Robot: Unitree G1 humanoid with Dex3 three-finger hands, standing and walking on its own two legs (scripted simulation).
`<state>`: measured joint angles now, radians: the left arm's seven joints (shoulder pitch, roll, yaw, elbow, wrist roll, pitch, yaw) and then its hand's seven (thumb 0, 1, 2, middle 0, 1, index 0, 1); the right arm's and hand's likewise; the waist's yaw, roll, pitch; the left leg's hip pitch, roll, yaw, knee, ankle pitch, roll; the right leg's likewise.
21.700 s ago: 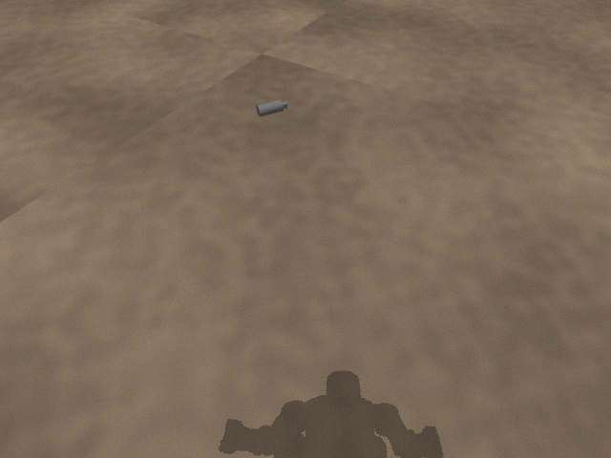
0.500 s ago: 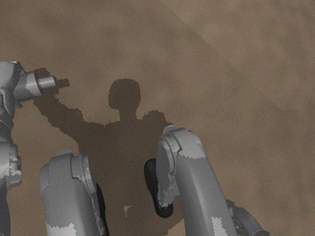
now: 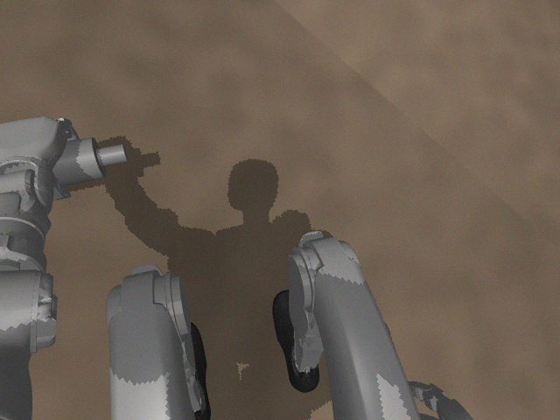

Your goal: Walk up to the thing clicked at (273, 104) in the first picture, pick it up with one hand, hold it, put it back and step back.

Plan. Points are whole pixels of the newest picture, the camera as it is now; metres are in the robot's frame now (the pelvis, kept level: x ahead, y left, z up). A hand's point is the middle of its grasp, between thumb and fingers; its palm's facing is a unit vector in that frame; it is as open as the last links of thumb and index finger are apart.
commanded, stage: lift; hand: left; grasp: from above
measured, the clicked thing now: (59, 165) +0.49 +0.27 -0.18
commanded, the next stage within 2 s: hold in 1.38 s
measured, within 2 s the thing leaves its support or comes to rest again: neither
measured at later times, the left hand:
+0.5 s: hand out of the picture +0.40 +0.28 +0.01, palm faces -0.46 -0.13 -0.88, open 9.2 cm
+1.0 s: hand out of the picture +0.36 +0.27 +0.20, palm faces -0.48 -0.14 -0.87, open 9.2 cm
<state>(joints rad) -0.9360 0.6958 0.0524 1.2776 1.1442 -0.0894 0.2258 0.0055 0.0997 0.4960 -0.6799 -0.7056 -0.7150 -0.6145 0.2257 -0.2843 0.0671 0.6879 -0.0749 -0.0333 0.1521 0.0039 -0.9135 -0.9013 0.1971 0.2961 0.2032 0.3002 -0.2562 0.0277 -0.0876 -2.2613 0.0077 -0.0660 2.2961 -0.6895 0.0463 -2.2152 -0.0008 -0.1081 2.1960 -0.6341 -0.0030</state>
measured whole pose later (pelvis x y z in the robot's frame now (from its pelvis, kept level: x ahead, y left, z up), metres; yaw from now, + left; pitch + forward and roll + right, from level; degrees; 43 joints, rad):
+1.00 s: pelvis +0.04 +0.01 +0.30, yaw +5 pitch +19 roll -3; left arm -0.39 0.41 -0.16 0.91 0.99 0.03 0.16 0.00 0.09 0.50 -0.75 -0.54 -0.76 -0.51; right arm 0.26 -0.24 -0.01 0.75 0.04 -0.02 -0.06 0.01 -0.90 -0.90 0.20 0.30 0.20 0.30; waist -0.09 0.03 -0.14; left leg -1.05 0.01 0.00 1.23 -0.51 0.03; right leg -1.04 0.03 -0.02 1.17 -0.46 0.01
